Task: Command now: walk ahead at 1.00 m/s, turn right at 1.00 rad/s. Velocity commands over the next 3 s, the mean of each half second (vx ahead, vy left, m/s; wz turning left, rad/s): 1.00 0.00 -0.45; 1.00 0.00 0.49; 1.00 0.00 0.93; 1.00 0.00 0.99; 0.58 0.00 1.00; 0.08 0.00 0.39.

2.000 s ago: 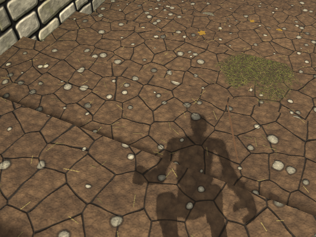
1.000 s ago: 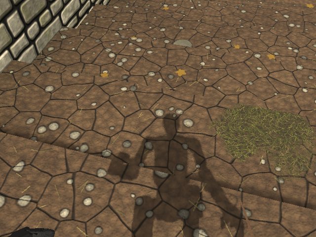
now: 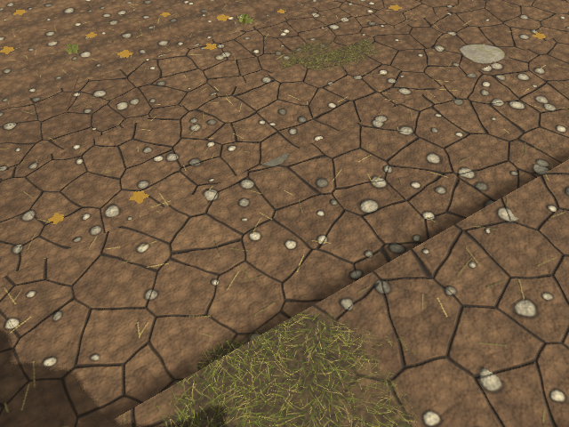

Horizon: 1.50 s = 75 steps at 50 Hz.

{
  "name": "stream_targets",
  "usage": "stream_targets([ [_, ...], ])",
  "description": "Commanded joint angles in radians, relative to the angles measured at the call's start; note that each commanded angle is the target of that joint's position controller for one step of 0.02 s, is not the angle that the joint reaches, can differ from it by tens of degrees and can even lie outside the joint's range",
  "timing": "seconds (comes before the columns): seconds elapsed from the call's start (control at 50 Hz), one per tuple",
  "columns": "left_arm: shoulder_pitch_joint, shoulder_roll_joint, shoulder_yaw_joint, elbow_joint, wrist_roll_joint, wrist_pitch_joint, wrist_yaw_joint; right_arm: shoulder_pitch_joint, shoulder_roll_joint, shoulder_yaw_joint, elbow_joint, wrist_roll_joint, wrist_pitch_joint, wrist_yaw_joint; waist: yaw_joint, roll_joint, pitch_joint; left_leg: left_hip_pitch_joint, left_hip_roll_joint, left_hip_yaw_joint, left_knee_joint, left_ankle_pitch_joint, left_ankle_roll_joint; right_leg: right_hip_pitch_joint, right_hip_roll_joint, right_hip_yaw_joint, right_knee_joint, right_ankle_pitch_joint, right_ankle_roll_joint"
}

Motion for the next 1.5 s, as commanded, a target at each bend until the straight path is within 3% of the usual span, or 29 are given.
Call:
stream_targets([
  [0.02, -0.301, 0.171, 0.031, -0.135, 0.016, -0.072, 0.062, 0.047, -0.16, -0.039, -0.103, -0.01, -0.031, 0.012, -0.178, 0.028, 0.039, 0.043, 0.068, -0.214, -0.338, 0.172, 0.004, -0.345, -0.201, 0.53, -0.337, -0.235, 0.111],
  [0.1, -0.265, 0.117, 0.022, -0.02, -0.045, -0.141, 0.052, 0.292, -0.088, 0.001, 0.034, 0.06, -0.012, 0.017, -0.301, 0.005, -0.081, 0.467, 0.03, -0.02, -0.807, 0.921, -0.005, -0.378, -0.068, 0.259, -0.16, -0.434, 0.101],
  [0.16, -0.284, 0.081, 0.019, -0.051, -0.061, -0.086, 0.03, 0.448, -0.121, -0.005, 0.145, 0.014, -0.01, 0.034, -0.362, 0.136, -0.005, 0.489, 0.043, -0.041, -1.024, 0.951, 0.08, -0.366, 0.039, 0.198, 0.423, -0.694, 0.144],
  [0.22, -0.031, -0.171, -0.044, -0.124, -0.064, -0.073, -0.004, 0.369, -0.093, 0.012, 0.159, 0.005, -0.044, 0.007, -0.048, 0.335, 0.026, 0.441, 0.175, -0.328, -0.828, 0.826, 0.093, -0.681, 0.017, 0.259, 0.601, -0.428, 0.126],
  [0.26, -0.044, -0.069, -0.054, -0.14, 0.019, -0.069, -0.015, 0.144, -0.237, -0.058, 0.068, 0.018, -0.046, -0.044, -0.034, 0.375, -0.026, 0.298, 0.461, -0.808, -1.133, -0.059, 0.316, -0.778, -0.181, 0.393, 0.595, -0.314, 0.197],
  [0.28, -0.202, 0.009, -0.033, -0.158, 0.02, -0.073, -0.032, 0.131, -0.141, -0.031, 0.069, 0.015, -0.053, -0.054, -0.061, 0.141, 0.09, 0.177, 0.404, -0.812, -1.196, -0.198, 0.33, -0.789, -0.201, 0.419, 0.56, -0.212, 0.236],
  [0.4, -0.396, -0.014, -0.065, -0.223, -0.03, -0.053, -0.119, 0.236, -0.148, -0.053, 0.126, 0.039, -0.032, -0.015, -0.109, 0.094, 0.115, -0.134, 0.095, -0.104, -1.31, 0.438, 0.23, -0.063, -0.157, 0.043, -0.084, -0.183, 0.176],
  [0.46, -0.114, 0.048, -0.034, -0.127, -0.026, -0.051, -0.077, 0.317, -0.163, -0.06, 0.156, 0.046, -0.009, -0.012, 0.032, 0.042, -0.109, 0.16, 0.075, 0.056, -0.86, 1.277, 0.189, 0.244, -0.019, -0.015, -0.23, -0.237, 0.116],
  [0.5, 0.237, 0.19, 0.013, -0.02, -0.004, -0.061, -0.038, 0.254, -0.09, -0.052, 0.112, 0.035, 0.0, -0.016, 0.171, -0.126, -0.361, -0.174, -0.051, 0.045, -0.153, 0.552, 0.16, 0.762, -0.265, 0.321, -0.315, -0.481, 0.09],
  [0.52, 0.195, 0.241, 0.011, -0.035, 0.002, -0.066, -0.029, 0.312, 0.0, -0.038, 0.045, 0.069, -0.012, -0.009, 0.056, -0.288, -0.475, -0.373, -0.157, -0.089, 0.104, 0.099, 0.157, 0.838, -0.483, 0.833, -0.531, -0.663, 0.047],
  [0.54, 0.149, 0.202, 0.015, -0.028, -0.006, -0.061, -0.02, 0.209, -0.07, -0.053, 0.016, 0.07, -0.016, -0.021, 0.067, -0.182, -0.344, -0.519, -0.138, -0.116, 0.133, 0.203, 0.173, 0.761, -0.483, 0.854, -0.631, -0.607, 0.041],
  [0.58, 0.014, 0.101, -0.007, -0.024, -0.007, -0.084, -0.01, 0.169, -0.051, -0.049, 0.025, 0.058, -0.011, -0.023, -0.021, -0.085, -0.095, -0.509, -0.055, -0.101, 0.009, 0.303, 0.179, 0.493, -0.415, 0.56, -0.616, -0.276, 0.078],
  [0.66, 0.0, 0.013, -0.036, 0.012, -0.045, -0.124, -0.009, 0.207, -0.001, -0.048, 0.059, 0.037, 0.055, 0.016, -0.126, -0.105, -0.028, -0.368, -0.03, -0.094, -0.188, 0.368, 0.169, 0.311, -0.297, 0.232, -0.682, 0.03, 0.189],
  [0.78, -0.027, 0.08, -0.033, 0.009, -0.051, -0.156, 0.011, 0.032, -0.012, -0.027, -0.027, 0.034, 0.047, 0.052, -0.159, -0.083, -0.043, 0.032, -0.204, 0.194, -0.513, 0.736, 0.196, 0.112, -0.204, -0.101, -0.61, 0.686, 0.25],
  [0.84, -0.261, 0.199, -0.009, -0.073, -0.063, -0.147, 0.036, 0.522, -0.181, -0.091, 0.096, 0.036, 0.082, 0.018, -0.452, -0.16, -0.232, 0.539, -0.25, 0.128, -0.414, 0.454, 0.301, -0.083, -0.27, -0.053, 0.017, 1.114, 0.292],
  [0.86, -0.412, 0.226, 0.01, -0.082, -0.066, -0.124, 0.036, 0.684, -0.25, -0.133, 0.128, 0.078, 0.096, 0.004, -0.635, 0.086, -0.238, 0.722, -0.18, 0.037, -0.616, 0.552, 0.398, -0.274, -0.121, -0.08, 0.67, 0.499, 0.316],
  [0.88, -0.367, 0.023, -0.043, -0.126, -0.023, -0.119, 0.021, 0.532, -0.275, -0.113, 0.106, 0.072, 0.093, 0.005, -0.444, 0.306, -0.066, 0.56, -0.114, -0.15, -0.632, 0.76, 0.448, -0.523, -0.01, 0.002, 1.065, -0.533, 0.312],
  [0.9, -0.211, -0.043, -0.076, -0.189, -0.016, -0.123, 0.028, 0.351, -0.262, -0.088, 0.021, 0.07, 0.075, 0.006, -0.229, 0.207, -0.118, 0.531, -0.007, -0.413, -0.649, 0.937, 0.515, -0.647, -0.074, 0.18, 1.082, -0.563, 0.309],
  [0.94, -0.146, 0.055, -0.078, -0.256, 0.009, -0.132, 0.01, 0.231, -0.211, -0.077, -0.044, 0.026, 0.058, -0.028, -0.094, -0.055, -0.114, 0.266, 0.157, -0.808, -1.037, 0.253, 0.55, -0.604, -0.154, 0.31, 0.725, -0.413, 0.294],
  [1.0, -0.242, 0.134, -0.06, -0.257, 0.007, -0.051, 0.005, 0.034, -0.201, -0.064, -0.101, 0.024, 0.006, -0.028, -0.013, -0.102, 0.131, -0.323, 0.005, -0.567, -1.133, 0.242, 0.486, -0.246, -0.251, 0.25, 0.169, -0.303, 0.356],
  [1.1, -0.067, 0.072, -0.051, -0.163, -0.01, -0.053, -0.062, 0.092, -0.226, -0.091, -0.105, 0.05, 0.008, -0.002, -0.005, -0.04, -0.119, -0.221, -0.128, -0.278, -0.882, 0.587, 0.359, 0.221, -0.179, 0.136, 0.073, 0.108, 0.279],
  [1.14, 0.133, 0.091, -0.032, -0.118, -0.011, -0.091, -0.04, -0.033, -0.22, -0.1, -0.144, 0.05, 0.017, -0.01, 0.12, -0.043, -0.214, -0.239, -0.19, -0.242, -0.474, 0.744, 0.271, 0.491, -0.203, 0.273, -0.087, 0.132, 0.253],
  [1.16, 0.385, 0.127, -0.006, -0.062, -0.008, -0.1, -0.021, -0.221, -0.259, -0.112, -0.187, 0.051, 0.019, -0.019, 0.322, -0.026, -0.265, -0.314, -0.197, -0.242, -0.157, 0.85, 0.246, 0.686, -0.165, 0.209, -0.182, 0.111, 0.266],
  [1.18, 0.486, 0.198, 0.014, -0.013, 0.023, -0.126, -0.012, -0.306, -0.126, -0.091, -0.241, 0.045, 0.01, -0.022, 0.352, -0.242, -0.164, -0.555, -0.312, -0.23, 0.217, 0.28, 0.21, 0.754, -0.243, 0.291, -0.321, -0.029, 0.283],
  [1.2, 0.199, 0.255, 0.015, -0.072, 0.015, -0.117, -0.029, 0.085, -0.028, -0.05, -0.261, 0.059, 0.009, -0.037, -0.04, -0.514, -0.164, -0.702, -0.228, -0.177, 0.113, 0.092, 0.232, 0.669, -0.504, 0.693, -0.401, -0.121, 0.187],
  [1.26, -0.043, 0.106, -0.01, -0.11, 0.001, -0.133, -0.022, -0.166, -0.14, -0.082, -0.246, 0.004, 0.077, 0.003, -0.057, -0.058, 0.123, -0.693, -0.089, -0.147, -0.044, 0.271, 0.173, 0.203, -0.478, 0.69, -0.547, -0.69, 0.154],
  [1.36, -0.021, 0.071, -0.015, -0.002, -0.038, -0.176, 0.011, -0.062, -0.047, -0.054, -0.213, 0.029, 0.122, 0.107, -0.154, -0.125, -0.01, -0.134, -0.15, -0.01, -0.463, 1.124, 0.182, -0.148, -0.31, 0.16, -0.367, -0.562, 0.252],
  [1.46, 0.197, 0.098, -0.007, 0.047, 0.004, -0.132, 0.009, -0.277, -0.05, -0.028, -0.211, -0.014, 0.093, 0.062, -0.028, -0.031, 0.098, -0.19, -0.16, 0.143, -0.747, 1.001, 0.215, 0.161, -0.319, 0.022, -0.234, -0.291, 0.268],
  [1.5, 0.232, 0.115, -0.005, 0.073, 0.003, -0.099, 0.022, -0.122, -0.071, -0.036, -0.141, -0.029, 0.092, 0.024, -0.098, -0.053, 0.004, 0.001, -0.182, 0.178, -0.818, 0.879, 0.254, 0.239, -0.312, -0.036, 0.091, 0.153, 0.255],
])
Next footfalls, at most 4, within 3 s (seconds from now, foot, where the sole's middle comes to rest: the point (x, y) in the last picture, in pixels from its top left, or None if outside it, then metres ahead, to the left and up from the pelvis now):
0.18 left None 0.27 0.21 -0.88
0.50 right None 0.56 -0.12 -0.88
0.86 left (350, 316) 0.88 -0.08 -0.88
1.16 right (433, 247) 1.16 -0.34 -0.88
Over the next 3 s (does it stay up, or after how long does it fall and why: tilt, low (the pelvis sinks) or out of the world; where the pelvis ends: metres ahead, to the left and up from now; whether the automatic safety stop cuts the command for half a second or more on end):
stays up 1.99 0.45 -0.45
